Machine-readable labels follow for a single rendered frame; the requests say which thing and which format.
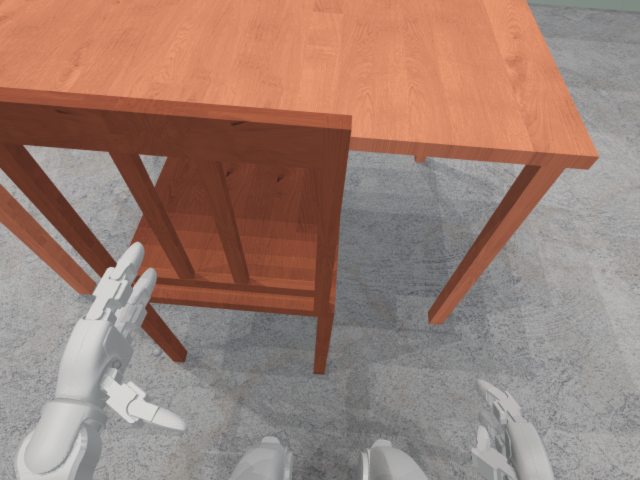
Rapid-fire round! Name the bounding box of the right robot thigh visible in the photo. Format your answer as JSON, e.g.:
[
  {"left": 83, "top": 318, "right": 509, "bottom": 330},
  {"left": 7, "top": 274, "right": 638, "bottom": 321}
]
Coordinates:
[{"left": 357, "top": 446, "right": 428, "bottom": 480}]

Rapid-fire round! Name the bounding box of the left robot hand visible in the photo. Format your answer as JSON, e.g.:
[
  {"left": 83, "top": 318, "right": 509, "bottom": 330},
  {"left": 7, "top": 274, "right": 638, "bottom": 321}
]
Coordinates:
[{"left": 55, "top": 242, "right": 188, "bottom": 433}]

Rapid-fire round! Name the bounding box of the left robot shin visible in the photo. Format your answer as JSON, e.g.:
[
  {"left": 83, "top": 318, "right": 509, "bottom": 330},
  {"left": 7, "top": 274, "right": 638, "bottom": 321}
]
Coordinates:
[{"left": 261, "top": 437, "right": 281, "bottom": 445}]

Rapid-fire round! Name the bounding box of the right robot hand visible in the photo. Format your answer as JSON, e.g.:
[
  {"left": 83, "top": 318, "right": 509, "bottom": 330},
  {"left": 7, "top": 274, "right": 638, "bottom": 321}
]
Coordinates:
[{"left": 471, "top": 379, "right": 555, "bottom": 480}]

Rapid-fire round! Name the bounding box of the table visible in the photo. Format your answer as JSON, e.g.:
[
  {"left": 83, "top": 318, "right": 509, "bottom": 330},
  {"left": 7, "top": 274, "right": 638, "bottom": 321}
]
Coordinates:
[{"left": 0, "top": 0, "right": 599, "bottom": 325}]

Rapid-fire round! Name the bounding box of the left robot forearm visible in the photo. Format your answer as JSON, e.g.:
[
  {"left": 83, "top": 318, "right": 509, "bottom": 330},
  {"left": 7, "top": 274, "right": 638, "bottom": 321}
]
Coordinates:
[{"left": 14, "top": 399, "right": 108, "bottom": 480}]

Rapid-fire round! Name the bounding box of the chair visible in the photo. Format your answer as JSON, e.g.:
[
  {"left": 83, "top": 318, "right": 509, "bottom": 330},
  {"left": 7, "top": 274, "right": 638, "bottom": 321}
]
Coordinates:
[{"left": 0, "top": 87, "right": 352, "bottom": 375}]

